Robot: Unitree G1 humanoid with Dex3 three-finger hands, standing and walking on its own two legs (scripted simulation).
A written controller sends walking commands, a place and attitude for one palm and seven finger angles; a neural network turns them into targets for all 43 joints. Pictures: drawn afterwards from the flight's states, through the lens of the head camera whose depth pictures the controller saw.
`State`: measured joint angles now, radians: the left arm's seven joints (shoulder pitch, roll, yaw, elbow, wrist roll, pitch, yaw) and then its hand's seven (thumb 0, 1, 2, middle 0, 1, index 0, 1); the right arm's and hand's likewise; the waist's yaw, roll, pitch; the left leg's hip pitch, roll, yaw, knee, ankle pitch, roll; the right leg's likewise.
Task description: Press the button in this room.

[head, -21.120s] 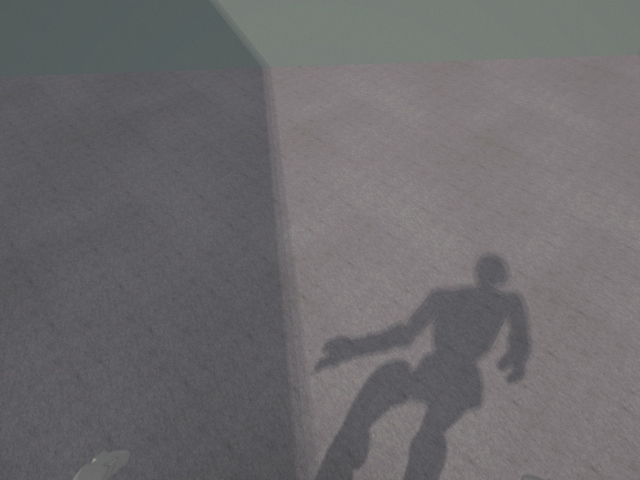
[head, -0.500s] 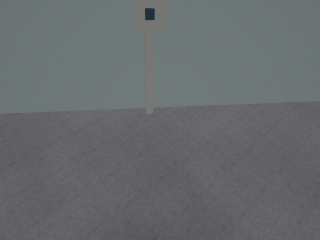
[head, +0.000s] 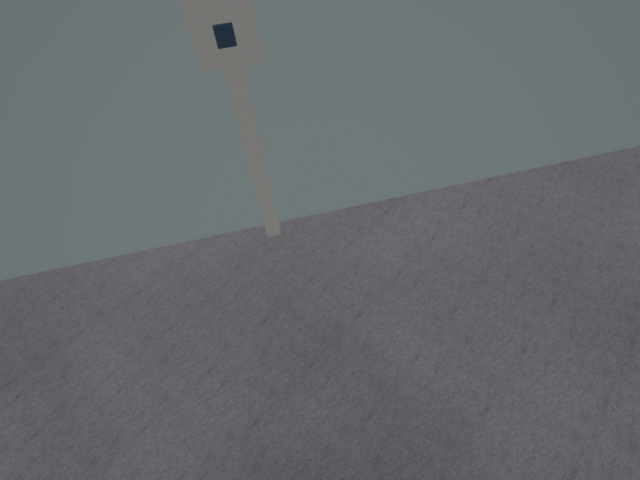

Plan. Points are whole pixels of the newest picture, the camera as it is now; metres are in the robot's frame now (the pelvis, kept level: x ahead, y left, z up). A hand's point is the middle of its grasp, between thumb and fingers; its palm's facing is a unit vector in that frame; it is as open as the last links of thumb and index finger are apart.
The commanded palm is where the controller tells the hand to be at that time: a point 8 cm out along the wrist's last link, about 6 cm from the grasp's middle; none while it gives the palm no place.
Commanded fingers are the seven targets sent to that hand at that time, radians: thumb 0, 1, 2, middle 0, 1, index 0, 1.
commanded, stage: walk to a spot facing it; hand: left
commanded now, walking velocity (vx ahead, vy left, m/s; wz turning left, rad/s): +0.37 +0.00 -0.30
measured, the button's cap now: (224, 35) +1.15 +0.36 +0.10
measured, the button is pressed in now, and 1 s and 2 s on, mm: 0 0 0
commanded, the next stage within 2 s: turn to face it in 0.76 s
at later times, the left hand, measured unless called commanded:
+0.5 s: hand out of the picture +0.08 +0.13 -0.15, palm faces +0.03 -0.99 -0.14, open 7.4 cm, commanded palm none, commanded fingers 0.00 0.90 0.90 -0.20 -0.30 -0.20 -0.30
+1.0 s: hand (303, 244) +0.61 +0.11 -0.15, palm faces -0.28 -0.95 -0.16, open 7.4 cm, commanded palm none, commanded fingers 0.00 0.90 0.90 -0.20 -0.30 -0.20 -0.30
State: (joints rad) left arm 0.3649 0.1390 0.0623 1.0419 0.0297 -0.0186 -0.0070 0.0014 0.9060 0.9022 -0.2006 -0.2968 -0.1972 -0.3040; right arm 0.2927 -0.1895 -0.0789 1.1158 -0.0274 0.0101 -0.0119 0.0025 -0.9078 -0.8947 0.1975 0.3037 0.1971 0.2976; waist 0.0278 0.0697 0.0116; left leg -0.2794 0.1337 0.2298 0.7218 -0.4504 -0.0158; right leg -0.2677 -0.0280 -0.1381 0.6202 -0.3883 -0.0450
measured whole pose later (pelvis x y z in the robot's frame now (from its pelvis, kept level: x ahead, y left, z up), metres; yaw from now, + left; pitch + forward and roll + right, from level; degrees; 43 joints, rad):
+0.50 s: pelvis +0.21 -0.01 +0.00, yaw -7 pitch +1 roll +0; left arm 0.52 0.07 0.01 1.18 0.02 -0.08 0.03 0.00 0.90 0.90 -0.21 -0.30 -0.20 -0.30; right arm 0.05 -0.14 -0.03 1.03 -0.02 -0.03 0.01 0.01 -0.91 -0.90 0.19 0.30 0.19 0.30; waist 0.07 0.00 0.10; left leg -0.50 0.02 0.16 0.66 -0.18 0.02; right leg 0.13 0.05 -0.02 0.34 -0.47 -0.05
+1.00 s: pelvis +0.43 -0.02 +0.01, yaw -13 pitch -1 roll -1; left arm 0.05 0.19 0.04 0.96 0.03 -0.01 -0.01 0.00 0.91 0.90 -0.20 -0.30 -0.19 -0.30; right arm 0.42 -0.11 -0.03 1.12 -0.02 -0.07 -0.03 0.00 -0.91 -0.89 0.20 0.30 0.20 0.30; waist -0.06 -0.01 0.10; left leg 0.03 0.01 0.25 0.41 -0.42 0.04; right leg -0.49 -0.03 -0.13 0.67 -0.13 -0.01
